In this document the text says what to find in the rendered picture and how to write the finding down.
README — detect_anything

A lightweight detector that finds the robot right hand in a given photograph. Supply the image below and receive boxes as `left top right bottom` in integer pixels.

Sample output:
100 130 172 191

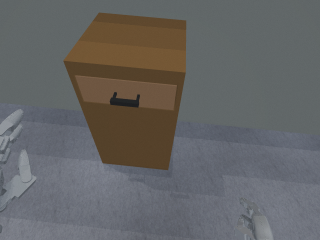
234 197 274 240

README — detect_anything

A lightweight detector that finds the cabinet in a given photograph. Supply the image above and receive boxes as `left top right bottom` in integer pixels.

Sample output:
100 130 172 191
63 12 187 170

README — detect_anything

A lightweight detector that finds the handle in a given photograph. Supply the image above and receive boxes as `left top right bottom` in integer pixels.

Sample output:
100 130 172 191
110 92 140 108

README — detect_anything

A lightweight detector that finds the robot left hand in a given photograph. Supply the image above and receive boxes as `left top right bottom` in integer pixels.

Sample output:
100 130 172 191
0 109 37 213

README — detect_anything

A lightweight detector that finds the drawer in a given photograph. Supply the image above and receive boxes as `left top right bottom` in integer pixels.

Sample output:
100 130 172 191
75 75 177 110

